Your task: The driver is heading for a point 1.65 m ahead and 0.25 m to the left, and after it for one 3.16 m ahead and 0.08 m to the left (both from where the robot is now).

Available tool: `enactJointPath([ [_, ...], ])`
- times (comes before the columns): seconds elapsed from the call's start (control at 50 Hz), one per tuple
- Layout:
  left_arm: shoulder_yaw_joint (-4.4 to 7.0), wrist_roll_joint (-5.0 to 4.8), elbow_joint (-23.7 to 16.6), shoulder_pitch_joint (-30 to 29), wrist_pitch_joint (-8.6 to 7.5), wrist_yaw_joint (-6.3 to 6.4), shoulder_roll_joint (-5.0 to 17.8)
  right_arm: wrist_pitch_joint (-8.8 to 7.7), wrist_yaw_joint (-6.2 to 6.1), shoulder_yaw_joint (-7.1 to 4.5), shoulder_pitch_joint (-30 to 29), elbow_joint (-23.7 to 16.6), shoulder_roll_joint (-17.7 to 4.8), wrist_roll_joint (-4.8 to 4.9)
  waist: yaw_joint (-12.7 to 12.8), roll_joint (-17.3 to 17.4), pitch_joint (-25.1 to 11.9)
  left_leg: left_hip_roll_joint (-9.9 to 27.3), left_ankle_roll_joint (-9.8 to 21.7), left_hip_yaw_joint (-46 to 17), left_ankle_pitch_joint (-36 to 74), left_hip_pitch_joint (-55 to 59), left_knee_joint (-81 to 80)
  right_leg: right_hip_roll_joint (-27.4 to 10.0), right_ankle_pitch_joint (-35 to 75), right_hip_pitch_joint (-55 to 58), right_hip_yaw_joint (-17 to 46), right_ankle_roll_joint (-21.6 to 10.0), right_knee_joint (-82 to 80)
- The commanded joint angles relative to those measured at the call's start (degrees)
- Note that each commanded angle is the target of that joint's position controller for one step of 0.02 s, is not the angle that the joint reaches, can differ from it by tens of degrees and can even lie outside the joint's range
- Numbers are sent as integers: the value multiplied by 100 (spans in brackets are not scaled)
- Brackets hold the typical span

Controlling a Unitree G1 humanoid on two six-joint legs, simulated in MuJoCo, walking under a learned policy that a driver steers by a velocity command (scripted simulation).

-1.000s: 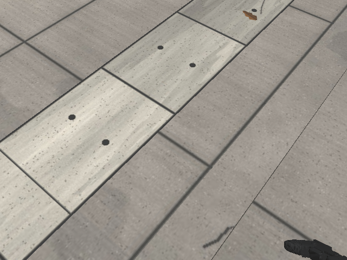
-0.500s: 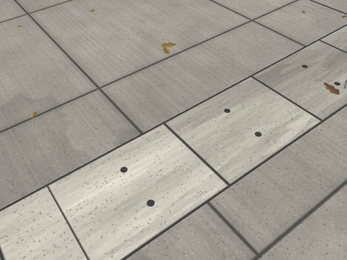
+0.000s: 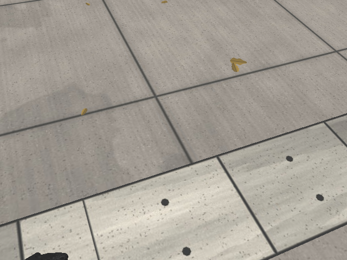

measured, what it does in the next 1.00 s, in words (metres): walks ahead, turning left: right foot, then left foot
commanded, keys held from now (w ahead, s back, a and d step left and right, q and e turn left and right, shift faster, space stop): w+q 0.06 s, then q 0.34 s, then no key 0.48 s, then w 0.12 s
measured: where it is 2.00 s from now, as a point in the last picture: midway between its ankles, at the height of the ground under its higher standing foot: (126, 216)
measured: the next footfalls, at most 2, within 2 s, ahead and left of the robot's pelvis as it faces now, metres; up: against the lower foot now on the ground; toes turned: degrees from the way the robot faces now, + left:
right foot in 0.26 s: +0.35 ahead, -0.11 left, +0.00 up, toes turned +14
left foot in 0.66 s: +0.24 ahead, +0.13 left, +0.00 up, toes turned +22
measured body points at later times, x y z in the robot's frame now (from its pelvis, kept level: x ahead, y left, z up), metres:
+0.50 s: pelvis +0.20 -0.03 -0.01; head +0.25 -0.02 +0.44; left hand +0.28 +0.26 -0.11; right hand +0.43 -0.26 -0.10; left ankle +0.16 +0.11 -0.67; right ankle +0.31 -0.11 -0.74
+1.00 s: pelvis +0.22 +0.01 -0.01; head +0.22 +0.01 +0.44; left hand +0.23 +0.29 -0.13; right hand +0.46 -0.15 -0.11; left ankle +0.19 +0.11 -0.74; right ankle +0.26 -0.12 -0.74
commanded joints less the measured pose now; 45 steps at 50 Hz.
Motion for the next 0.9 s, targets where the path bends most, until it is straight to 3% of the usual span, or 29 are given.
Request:
enactJointPath([
  [0.02,31,27,-362,-207,4,12,177,-100,-127,-203,-145,-456,-808,14,146,341,116,1144,824,-1238,1141,-274,-1003,220,913,172,-97,164,-1274],
  [0.06,-12,-35,-490,-716,-27,-37,102,-70,-163,-223,79,-417,-862,53,-67,512,145,1106,703,-1266,927,-111,-947,435,1346,375,-88,192,-2250],
  [0.1,-22,-59,-638,-1121,-55,-91,118,-21,-201,-260,230,-356,-960,79,-184,617,234,1103,576,-1337,1528,110,-693,646,1377,525,-124,200,-2893],
  [0.16,26,-75,-776,-1289,-112,-201,264,153,-273,-286,479,-270,-928,99,-240,774,-23,1158,364,-1662,2268,719,42,899,1231,814,-46,75,-3394],
  [0.2,79,-65,-776,-1151,-144,-245,375,255,-338,-308,329,-364,-941,102,-134,862,-151,1154,253,-1986,2478,1001,520,1025,867,1134,37,-60,-3714],
  [0.22,118,-48,-724,-895,-166,-237,454,271,-362,-317,134,-462,-955,101,6,949,-253,1074,163,-2079,2745,1061,825,1040,810,1489,30,-159,-3919],
  [0.24,159,7,-646,-428,-201,-205,544,261,-359,-295,-172,-594,-918,118,315,943,-509,823,-36,-1937,3022,922,1416,914,1479,2289,-53,-325,-4383],
  [0.26,230,133,-591,328,-219,-158,873,221,-326,-196,-355,-817,-655,19,607,599,-1353,566,-280,-1727,2093,90,2750,-34,3082,4054,567,-786,-3918],
  [0.28,227,211,-562,719,-129,-97,1039,210,-296,-81,784,-749,-168,-103,159,-973,-2254,-301,-678,-1132,-2939,-1621,4543,-1781,6028,6138,2271,-1767,-3278],
  [0.3,239,-20,-480,900,-27,-133,898,199,-244,-130,1398,-679,-889,9,152,-1507,-2984,73,-814,-1113,-3195,-2208,5652,-2369,4462,6503,3483,-2241,-3401],
  [0.32,137,-30,-700,533,72,-79,480,283,-255,-259,838,-648,-1254,86,313,-812,-2322,358,-1007,-1026,-2613,-2510,6051,-1923,3388,5879,2813,-2010,-3685],
  [0.34,41,-28,-735,241,178,-29,246,378,-281,-293,235,-773,-1331,81,351,-386,-1531,493,-1120,-679,-2154,-2685,5920,-1506,2879,5094,1968,-1710,-3864],
  [0.36,-5,-10,-727,78,250,-7,215,474,-312,-314,-7,-812,-1258,55,269,-235,-1018,618,-1189,-561,-1924,-2605,5813,-1197,2657,4336,1533,-1588,-4041],
  [0.4,23,58,-615,-151,306,-1,346,601,-312,-264,47,-866,-881,84,-7,-448,-420,736,-1166,-285,-1672,-2005,5261,-734,2272,3050,735,-1423,-4468],
  [0.44,65,77,-502,-175,290,-30,450,592,-329,-162,33,-900,-535,56,-39,-612,-404,698,-1162,-72,-1618,-1708,4537,-627,2626,2810,378,-1525,-4640],
  [0.48,97,36,-423,-201,308,-38,555,560,-321,-103,-142,-945,-470,-22,-21,-562,-659,788,-1123,-44,-1388,-1419,3854,-755,2840,2895,245,-1647,-4633],
  [0.52,116,-21,-391,-277,375,-45,637,554,-276,-66,-345,-980,-498,-36,32,-594,-799,842,-1044,13,-988,-1012,3150,-796,2450,2842,124,-1642,-4662],
  [0.58,122,-103,-286,-138,466,-65,746,578,-196,-66,-623,-1052,-631,-44,157,-700,-682,799,-897,128,-755,-614,2319,-832,1189,2765,168,-1566,-4701],
  [0.64,45,-194,-159,-51,523,-87,646,557,-132,-85,-483,-967,-629,-98,3,-646,-515,577,-585,379,-108,315,768,-651,83,2444,111,-1187,-4318],
  [0.66,-34,-186,-24,224,517,-104,438,547,-141,-97,-485,-1008,-725,-145,10,-462,-462,745,-406,86,220,750,225,-452,-428,2153,3,-783,-4097],
  [0.68,-157,-9,-61,427,496,-149,79,544,-203,-149,-469,-1123,-1151,-231,243,715,-636,1937,-43,-1369,1148,1213,-159,87,-1379,1667,-575,-225,-2903],
  [0.7,-143,4,-180,358,481,-109,92,526,-200,-133,-831,-1180,-1244,-304,312,1712,-376,2629,758,-2016,885,290,-510,521,-2281,1417,-665,55,-2494],
  [0.72,-34,-14,-183,74,517,-50,519,434,-180,-96,-991,-1206,-1032,-330,87,1392,-167,2415,868,-1912,336,-140,-651,381,-2232,1621,-349,148,-1858],
  [0.74,24,-68,-117,161,559,-37,581,346,-167,-35,-1159,-1138,-848,-330,205,1316,-103,2185,701,-1603,249,-221,-619,380,-2041,1619,-279,177,-1619],
  [0.78,61,-7,98,436,647,18,542,243,-154,-9,-1415,-1076,-767,-224,293,1157,-113,1897,467,-1166,866,-216,-409,344,-1751,1760,-230,287,-1438],
  [0.84,-45,-69,128,463,632,-14,228,250,-153,45,-1369,-945,-577,-186,281,940,-306,1723,478,-879,2007,57,-24,371,-1613,2125,-295,346,-1995],
  [0.88,-89,-104,149,460,610,-35,156,289,-157,59,-1334,-863,-523,-139,269,919,-426,1676,481,-910,2117,293,184,431,-1127,2435,-380,333,-2899],
  [0.9,-126,-79,230,650,597,-59,93,309,-159,83,-1270,-787,-449,-96,353,866,-574,1563,362,-877,1217,265,141,492,-407,2901,-476,271,-3669],
])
